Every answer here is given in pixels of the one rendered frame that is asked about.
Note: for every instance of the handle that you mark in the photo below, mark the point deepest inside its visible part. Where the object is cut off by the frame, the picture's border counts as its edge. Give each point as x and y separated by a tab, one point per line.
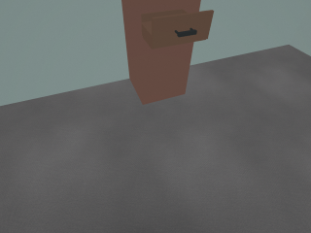
186	33

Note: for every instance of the cabinet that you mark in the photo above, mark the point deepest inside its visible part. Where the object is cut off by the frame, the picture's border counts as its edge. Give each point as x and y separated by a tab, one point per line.
156	74

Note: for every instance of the drawer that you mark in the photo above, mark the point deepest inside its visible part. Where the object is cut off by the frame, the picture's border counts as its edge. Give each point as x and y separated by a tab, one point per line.
158	28

